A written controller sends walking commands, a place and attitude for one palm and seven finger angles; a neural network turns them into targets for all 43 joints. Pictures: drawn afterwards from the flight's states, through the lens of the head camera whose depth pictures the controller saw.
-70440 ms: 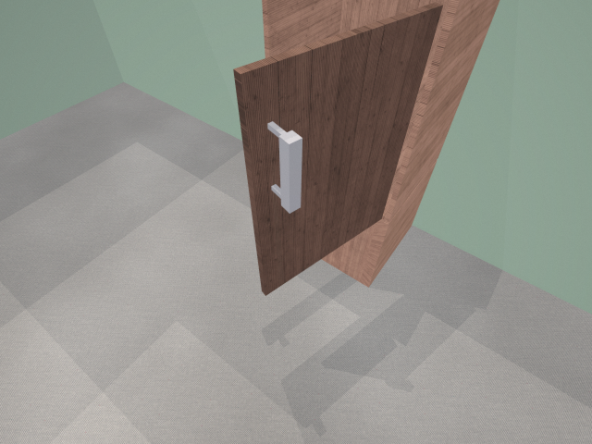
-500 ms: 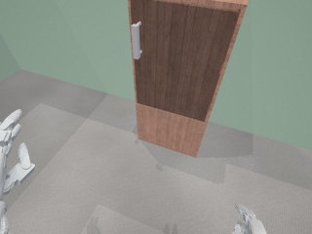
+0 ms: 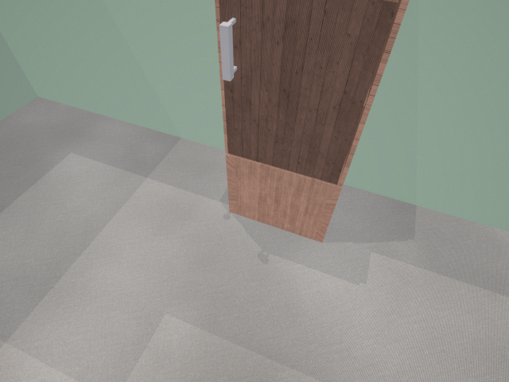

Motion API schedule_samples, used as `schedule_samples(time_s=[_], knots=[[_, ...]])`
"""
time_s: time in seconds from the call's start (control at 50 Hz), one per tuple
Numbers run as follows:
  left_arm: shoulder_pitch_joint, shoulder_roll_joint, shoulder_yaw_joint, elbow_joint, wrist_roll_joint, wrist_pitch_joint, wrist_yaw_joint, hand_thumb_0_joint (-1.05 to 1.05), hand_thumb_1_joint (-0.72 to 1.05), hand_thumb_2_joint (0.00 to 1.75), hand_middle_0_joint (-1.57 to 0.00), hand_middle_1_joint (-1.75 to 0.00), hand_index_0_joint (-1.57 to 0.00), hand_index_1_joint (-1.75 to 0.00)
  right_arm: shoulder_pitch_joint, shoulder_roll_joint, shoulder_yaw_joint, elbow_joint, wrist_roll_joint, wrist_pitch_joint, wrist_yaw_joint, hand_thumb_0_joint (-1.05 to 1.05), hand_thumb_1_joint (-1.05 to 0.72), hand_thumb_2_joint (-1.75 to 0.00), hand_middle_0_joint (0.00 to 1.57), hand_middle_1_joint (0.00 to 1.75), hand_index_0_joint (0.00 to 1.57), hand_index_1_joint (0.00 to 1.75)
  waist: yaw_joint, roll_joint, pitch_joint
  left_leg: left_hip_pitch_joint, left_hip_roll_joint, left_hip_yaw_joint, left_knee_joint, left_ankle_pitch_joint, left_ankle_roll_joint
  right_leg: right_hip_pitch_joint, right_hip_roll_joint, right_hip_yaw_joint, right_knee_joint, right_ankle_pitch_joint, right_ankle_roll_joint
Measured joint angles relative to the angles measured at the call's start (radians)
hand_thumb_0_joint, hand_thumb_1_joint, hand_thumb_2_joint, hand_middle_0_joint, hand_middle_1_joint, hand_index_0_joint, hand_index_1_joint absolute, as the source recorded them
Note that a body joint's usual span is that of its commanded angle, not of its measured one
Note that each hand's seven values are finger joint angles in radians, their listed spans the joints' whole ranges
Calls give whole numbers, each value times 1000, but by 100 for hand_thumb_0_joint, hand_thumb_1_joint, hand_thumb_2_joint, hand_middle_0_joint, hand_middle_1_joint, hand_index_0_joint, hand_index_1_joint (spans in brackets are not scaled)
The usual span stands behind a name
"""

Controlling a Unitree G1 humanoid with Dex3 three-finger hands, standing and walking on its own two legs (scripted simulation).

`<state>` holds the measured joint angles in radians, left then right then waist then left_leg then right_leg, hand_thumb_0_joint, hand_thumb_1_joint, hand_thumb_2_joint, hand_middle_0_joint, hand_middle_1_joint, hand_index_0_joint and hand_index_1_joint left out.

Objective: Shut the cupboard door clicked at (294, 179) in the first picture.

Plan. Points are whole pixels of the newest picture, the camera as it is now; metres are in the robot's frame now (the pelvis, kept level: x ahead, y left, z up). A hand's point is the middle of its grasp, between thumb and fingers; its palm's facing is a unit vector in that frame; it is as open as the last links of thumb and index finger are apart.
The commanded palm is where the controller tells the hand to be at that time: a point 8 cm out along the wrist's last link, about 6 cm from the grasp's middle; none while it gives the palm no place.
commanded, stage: let the arm hang, fingers relaxed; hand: left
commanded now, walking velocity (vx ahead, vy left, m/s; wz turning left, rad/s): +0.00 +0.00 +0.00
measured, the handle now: (230, 49) +0.92 +0.12 +0.08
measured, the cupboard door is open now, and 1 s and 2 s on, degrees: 0 0 0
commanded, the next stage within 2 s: look to check the result in 0.56 s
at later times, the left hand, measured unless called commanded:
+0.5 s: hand out of the picture -0.01 +0.15 -0.18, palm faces +0.03 -0.99 -0.15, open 7.4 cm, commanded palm none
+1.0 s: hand out of the picture -0.01 +0.17 -0.17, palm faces +0.02 -0.98 -0.21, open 7.4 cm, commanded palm none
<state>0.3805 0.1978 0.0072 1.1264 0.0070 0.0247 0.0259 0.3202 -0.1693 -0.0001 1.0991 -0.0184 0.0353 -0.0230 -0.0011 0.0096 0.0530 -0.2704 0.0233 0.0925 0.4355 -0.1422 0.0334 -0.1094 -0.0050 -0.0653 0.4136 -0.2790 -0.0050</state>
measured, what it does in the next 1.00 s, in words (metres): stands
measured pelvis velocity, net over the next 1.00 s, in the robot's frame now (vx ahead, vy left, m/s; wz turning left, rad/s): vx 0.01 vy -0.01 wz -0.01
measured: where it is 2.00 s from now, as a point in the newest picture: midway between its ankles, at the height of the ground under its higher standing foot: outside the picture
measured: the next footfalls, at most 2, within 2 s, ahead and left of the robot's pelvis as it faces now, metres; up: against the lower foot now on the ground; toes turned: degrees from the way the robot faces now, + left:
none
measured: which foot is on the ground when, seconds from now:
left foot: down 0.00-1.00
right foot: down 0.00-1.00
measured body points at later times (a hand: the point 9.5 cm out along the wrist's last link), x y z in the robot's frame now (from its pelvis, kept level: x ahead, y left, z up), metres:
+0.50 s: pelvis +0.00 +0.00 +0.00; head -0.01 +0.00 +0.45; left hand -0.01 +0.20 -0.16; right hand -0.02 -0.21 -0.16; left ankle +0.06 +0.10 -0.74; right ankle -0.03 -0.12 -0.74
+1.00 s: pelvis +0.01 -0.01 +0.00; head +0.01 -0.01 +0.45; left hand -0.01 +0.22 -0.16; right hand +0.00 -0.24 -0.16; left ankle +0.06 +0.10 -0.74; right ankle -0.03 -0.12 -0.74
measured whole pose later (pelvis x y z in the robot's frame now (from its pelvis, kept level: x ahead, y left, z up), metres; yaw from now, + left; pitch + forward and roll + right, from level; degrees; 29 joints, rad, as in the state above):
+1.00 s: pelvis +0.01 -0.01 +0.00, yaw -1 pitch -2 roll +0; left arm 0.32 0.16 0.01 1.15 0.01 0.00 0.03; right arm 0.28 -0.17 -0.01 1.13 -0.02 0.01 -0.03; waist -0.01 0.01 0.04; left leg -0.22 0.02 0.10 0.40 -0.14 0.02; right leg -0.08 0.00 -0.05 0.39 -0.28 -0.01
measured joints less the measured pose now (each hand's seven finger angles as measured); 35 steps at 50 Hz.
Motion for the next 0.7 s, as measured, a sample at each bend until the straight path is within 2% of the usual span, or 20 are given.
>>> schedule_samples(time_s=[0.14,0.4,0.7], knots=[[7,-34,-4,41,1,-7,6,0,92,90,-20,-30,-19,-30,3,16,-7,32,1,-7,-5,1,-91,-90,20,30,20,30,-4,17,-16,17,-7,14,-21,10,6,1,-9,13,5,1,6],[-49,-93,-7,9,6,-23,10,0,91,90,-20,-30,-20,-30,-12,41,-11,26,-2,-19,-9,1,-91,-90,20,30,20,30,-8,3,-54,24,-11,20,-36,19,4,-7,-13,18,17,-3,5],[-48,-75,0,16,3,-26,10,0,91,90,-20,-30,-20,-30,1,35,-13,33,0,-21,-11,1,-91,-90,20,30,20,30,-12,-4,-29,26,-1,12,-29,10,-6,8,-1,12,0,-3,-4]])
